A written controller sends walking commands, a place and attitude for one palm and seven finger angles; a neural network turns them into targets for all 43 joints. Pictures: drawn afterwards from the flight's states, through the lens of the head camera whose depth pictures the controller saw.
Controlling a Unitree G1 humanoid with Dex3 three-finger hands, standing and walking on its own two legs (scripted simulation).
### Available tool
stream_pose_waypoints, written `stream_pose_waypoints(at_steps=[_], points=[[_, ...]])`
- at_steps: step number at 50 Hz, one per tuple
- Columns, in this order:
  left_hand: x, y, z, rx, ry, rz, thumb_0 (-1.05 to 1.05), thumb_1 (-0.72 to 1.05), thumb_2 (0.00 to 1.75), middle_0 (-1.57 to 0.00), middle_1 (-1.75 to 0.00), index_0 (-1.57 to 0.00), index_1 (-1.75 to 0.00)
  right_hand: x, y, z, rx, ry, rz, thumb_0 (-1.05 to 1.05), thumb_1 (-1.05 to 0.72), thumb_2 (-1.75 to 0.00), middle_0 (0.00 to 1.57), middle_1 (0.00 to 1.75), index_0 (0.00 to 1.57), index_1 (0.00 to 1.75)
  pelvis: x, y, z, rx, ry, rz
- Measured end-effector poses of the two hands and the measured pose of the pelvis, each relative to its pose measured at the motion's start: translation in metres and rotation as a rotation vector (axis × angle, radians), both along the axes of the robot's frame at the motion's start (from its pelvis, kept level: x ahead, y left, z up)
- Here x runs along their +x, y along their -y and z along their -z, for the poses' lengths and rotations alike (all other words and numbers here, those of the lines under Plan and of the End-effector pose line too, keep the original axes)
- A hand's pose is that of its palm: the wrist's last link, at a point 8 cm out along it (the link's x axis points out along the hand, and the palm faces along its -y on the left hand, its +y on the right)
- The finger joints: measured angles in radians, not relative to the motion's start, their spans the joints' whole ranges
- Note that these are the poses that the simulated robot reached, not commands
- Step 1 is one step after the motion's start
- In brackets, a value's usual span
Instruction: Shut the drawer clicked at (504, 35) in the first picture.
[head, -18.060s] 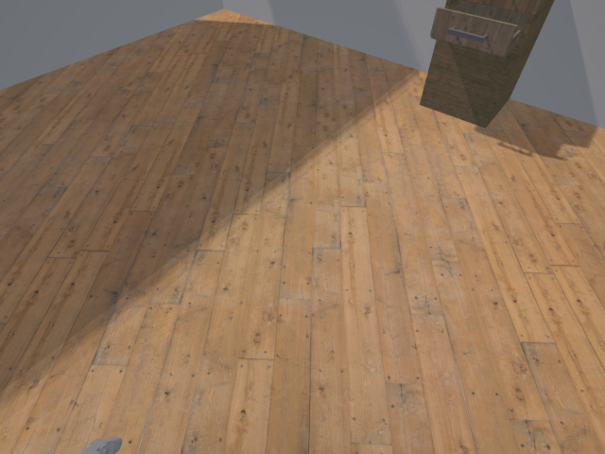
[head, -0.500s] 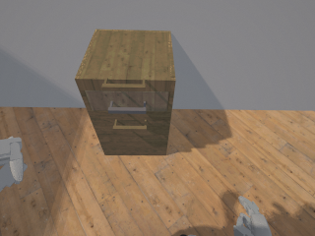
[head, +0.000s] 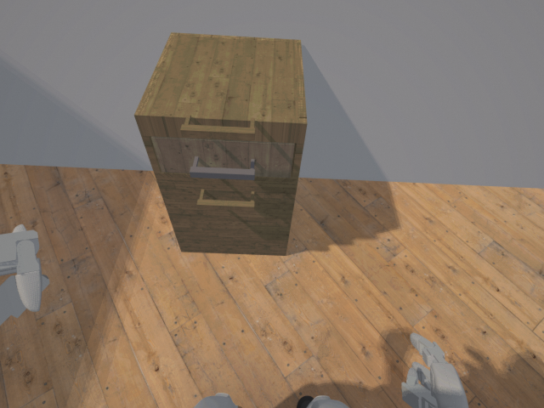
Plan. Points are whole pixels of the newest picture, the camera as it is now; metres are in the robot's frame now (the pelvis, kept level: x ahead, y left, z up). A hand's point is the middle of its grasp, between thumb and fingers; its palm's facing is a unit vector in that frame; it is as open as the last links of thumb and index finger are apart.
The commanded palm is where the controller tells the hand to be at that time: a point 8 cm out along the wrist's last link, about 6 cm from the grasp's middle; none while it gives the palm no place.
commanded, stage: step back with the hand held close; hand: left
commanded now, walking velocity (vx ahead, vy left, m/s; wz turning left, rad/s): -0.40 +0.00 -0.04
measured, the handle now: (223, 167) +0.73 +0.16 -0.20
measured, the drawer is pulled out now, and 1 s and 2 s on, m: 0.00 0.00 0.00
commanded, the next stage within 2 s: stop stepping back and stand still in 0.28 s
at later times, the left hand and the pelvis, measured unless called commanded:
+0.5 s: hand out of the picture +0.12 +0.27 +0.19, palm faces +0.34 -0.80 -0.49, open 3.2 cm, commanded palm +0.06 +0.31 +0.19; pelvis -0.07 +0.03 +0.01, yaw +1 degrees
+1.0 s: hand out of the picture +0.07 +0.26 +0.19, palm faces +0.29 -0.85 -0.45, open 3.3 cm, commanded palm +0.01 +0.30 +0.19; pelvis -0.14 +0.03 +0.02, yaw -5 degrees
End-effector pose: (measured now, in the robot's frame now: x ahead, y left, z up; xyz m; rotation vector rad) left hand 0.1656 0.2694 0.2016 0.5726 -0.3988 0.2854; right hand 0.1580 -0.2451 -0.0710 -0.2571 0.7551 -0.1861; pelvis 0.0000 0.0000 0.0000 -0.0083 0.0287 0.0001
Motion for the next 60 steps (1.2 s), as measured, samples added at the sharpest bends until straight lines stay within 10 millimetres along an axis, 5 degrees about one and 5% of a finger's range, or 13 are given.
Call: stream_pose_waypoints(at_steps=[9,20,27,33,38,44,50,55,60], points=[[-0.025,-0.018,-0.001,0.068,-0.017,-0.031,0.01,0.89,0.90,-1.41,-1.60,-1.40,-1.60,-0.023,-0.008,-0.007,-0.008,0.030,0.013,0.01,-0.91,-0.90,0.20,0.30,0.20,0.30,-0.017,-0.002,-0.001,-0.035,-0.012,-0.037],[-0.062,-0.014,-0.003,0.009,0.003,0.050,0.01,0.89,0.90,-1.41,-1.60,-1.40,-1.60,-0.050,-0.018,-0.008,-0.015,0.015,-0.015,0.01,-0.90,-0.90,0.20,0.30,0.20,0.30,-0.054,-0.014,-0.003,-0.036,0.007,-0.033],[-0.089,-0.045,-0.005,0.000,-0.049,-0.014,0.01,0.89,0.90,-1.41,-1.60,-1.41,-1.60,-0.078,-0.042,-0.022,0.002,0.068,0.000,0.01,-0.91,-0.90,0.20,0.30,0.20,0.30,-0.078,-0.029,-0.011,-0.062,0.031,-0.009],[-0.122,-0.040,-0.007,-0.057,-0.064,-0.048,0.01,0.89,0.90,-1.41,-1.60,-1.40,-1.60,-0.101,-0.059,-0.029,0.035,0.099,-0.069,0.01,-0.90,-0.90,0.20,0.30,0.20,0.30,-0.103,-0.026,-0.015,-0.019,0.030,0.016],[-0.135,-0.036,-0.004,-0.118,-0.013,-0.007,0.01,0.89,0.90,-1.41,-1.60,-1.40,-1.60,-0.127,-0.054,-0.019,0.006,0.055,-0.043,0.01,-0.90,-0.90,0.20,0.30,0.21,0.30,-0.120,-0.035,-0.009,-0.011,0.054,0.050],[-0.126,-0.049,0.005,-0.142,0.022,-0.009,0.01,0.89,0.90,-1.41,-1.60,-1.41,-1.60,-0.165,-0.049,-0.014,-0.015,0.075,0.051,0.01,-0.90,-0.90,0.20,0.30,0.20,0.30,-0.136,-0.043,-0.003,0.000,0.064,0.063],[-0.135,-0.029,-0.005,-0.056,-0.081,0.046,0.02,0.89,0.90,-1.41,-1.60,-1.40,-1.60,-0.204,-0.049,-0.016,0.050,0.039,0.088,0.01,-0.90,-0.90,0.20,0.30,0.20,0.30,-0.144,-0.033,-0.017,-0.011,0.060,0.081],[-0.146,-0.019,-0.007,-0.010,-0.071,0.060,0.01,0.89,0.90,-1.41,-1.60,-1.40,-1.60,-0.219,-0.031,0.002,0.032,-0.050,0.079,0.01,-0.90,-0.90,0.20,0.30,0.20,0.30,-0.154,-0.027,-0.009,0.012,0.054,0.090],[-0.145,-0.027,-0.004,-0.074,-0.039,0.009,0.01,0.89,0.90,-1.41,-1.60,-1.40,-1.60,-0.221,-0.017,-0.001,-0.011,-0.059,0.118,0.01,-0.90,-0.90,0.20,0.30,0.20,0.30,-0.148,-0.030,-0.012,0.019,0.044,0.080]])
